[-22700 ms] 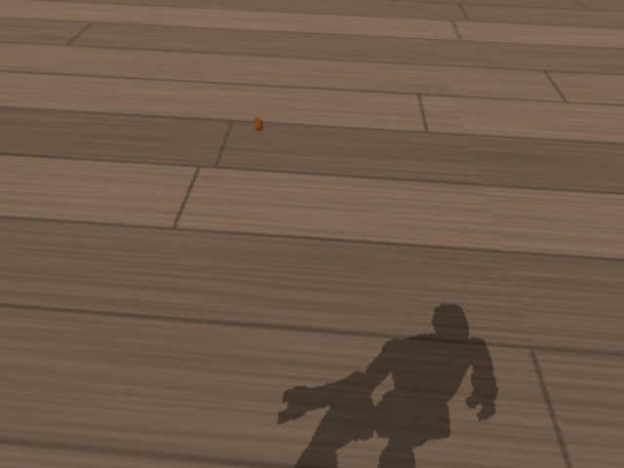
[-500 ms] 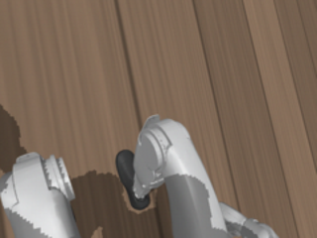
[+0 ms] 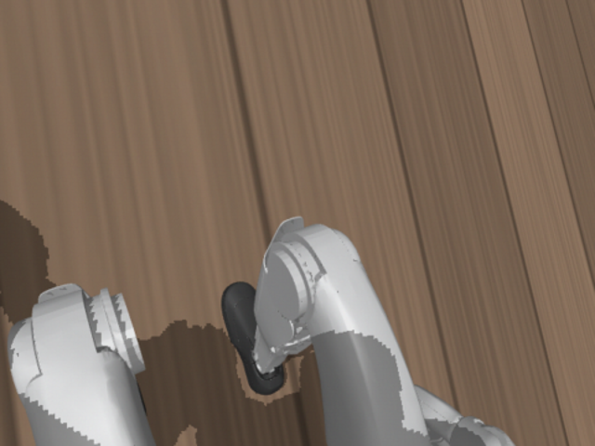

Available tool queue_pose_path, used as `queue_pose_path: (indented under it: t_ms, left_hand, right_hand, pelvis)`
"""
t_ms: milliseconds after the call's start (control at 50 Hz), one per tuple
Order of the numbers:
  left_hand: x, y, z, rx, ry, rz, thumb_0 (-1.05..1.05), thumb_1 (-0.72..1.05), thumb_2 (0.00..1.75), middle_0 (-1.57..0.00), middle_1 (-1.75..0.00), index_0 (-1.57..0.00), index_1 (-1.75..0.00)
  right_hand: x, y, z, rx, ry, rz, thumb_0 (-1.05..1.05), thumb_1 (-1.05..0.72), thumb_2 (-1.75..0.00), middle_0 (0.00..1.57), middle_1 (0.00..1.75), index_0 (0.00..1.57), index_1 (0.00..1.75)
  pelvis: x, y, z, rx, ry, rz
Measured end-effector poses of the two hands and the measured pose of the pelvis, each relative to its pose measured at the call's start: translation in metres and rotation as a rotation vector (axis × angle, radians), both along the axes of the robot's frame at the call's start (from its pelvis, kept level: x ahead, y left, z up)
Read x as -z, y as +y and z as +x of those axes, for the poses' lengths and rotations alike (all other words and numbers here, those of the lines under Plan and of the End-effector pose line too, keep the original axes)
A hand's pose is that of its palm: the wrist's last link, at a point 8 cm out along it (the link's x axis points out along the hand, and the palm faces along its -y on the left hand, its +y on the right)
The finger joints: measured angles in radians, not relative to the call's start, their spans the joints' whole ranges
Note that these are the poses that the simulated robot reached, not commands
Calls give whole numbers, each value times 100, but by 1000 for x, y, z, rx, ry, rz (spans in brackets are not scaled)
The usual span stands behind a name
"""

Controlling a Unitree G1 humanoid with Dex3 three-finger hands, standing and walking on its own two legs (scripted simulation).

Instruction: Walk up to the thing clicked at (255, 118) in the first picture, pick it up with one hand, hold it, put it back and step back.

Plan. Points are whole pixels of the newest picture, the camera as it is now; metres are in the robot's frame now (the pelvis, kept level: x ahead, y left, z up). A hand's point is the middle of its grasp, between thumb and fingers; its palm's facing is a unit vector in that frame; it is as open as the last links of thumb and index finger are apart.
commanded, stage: close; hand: left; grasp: from above
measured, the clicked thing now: out of the picture +0.42 +0.30 -0.30
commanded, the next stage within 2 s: settle in 0.16 s
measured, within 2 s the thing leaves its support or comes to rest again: leaves its support in 0.56 s
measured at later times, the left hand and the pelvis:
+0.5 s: hand out of the picture +0.40 +0.30 -0.26, palm faces -0.43 -0.18 -0.89, open 6.0 cm; pelvis +0.00 +0.00 +0.00, yaw +0 degrees
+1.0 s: hand out of the picture +0.39 +0.31 -0.16, palm faces -0.43 -0.13 -0.89, open 6.1 cm; pelvis +0.01 -0.01 +0.03, yaw +6 degrees
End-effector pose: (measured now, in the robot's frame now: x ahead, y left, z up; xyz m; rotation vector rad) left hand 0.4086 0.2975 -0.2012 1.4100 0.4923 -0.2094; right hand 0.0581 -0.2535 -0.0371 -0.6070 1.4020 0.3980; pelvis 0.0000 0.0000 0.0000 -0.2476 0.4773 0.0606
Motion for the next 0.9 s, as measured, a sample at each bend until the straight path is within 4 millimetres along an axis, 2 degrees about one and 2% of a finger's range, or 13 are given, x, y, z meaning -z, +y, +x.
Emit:
queue_pose_path:
  t_ms: [300,440,580,700,900]
  left_hand:
    - [-1,0,4,-9,-10,9,1,63,2,-100,0,-104,-2]
    - [-2,1,3,-16,-1,0,2,61,0,-104,0,-109,0]
    - [-9,8,-6,-34,6,-11,1,56,0,-109,0,-113,0]
    - [-29,15,-7,-34,-35,6,1,56,0,-111,0,-113,0]
    - [-81,16,-8,-50,-22,55,0,55,0,-112,0,-114,0]
  right_hand:
    - [-1,-3,-1,-6,-3,-5,0,-91,-90,20,30,19,30]
    - [0,0,-3,6,-8,4,0,-91,-90,20,30,19,30]
    - [4,0,-3,39,6,14,0,-92,-90,20,30,19,30]
    - [10,-6,6,88,-25,17,0,-92,-90,20,30,20,30]
    - [15,-17,30,179,-105,39,0,-91,-90,20,30,19,30]
  pelvis:
    - [0,0,-2,1,-4,1]
    - [1,0,-1,-2,-4,0]
    - [-1,-1,3,-7,19,9]
    - [-2,-2,6,-16,39,22]
    - [-19,-4,9,-35,109,60]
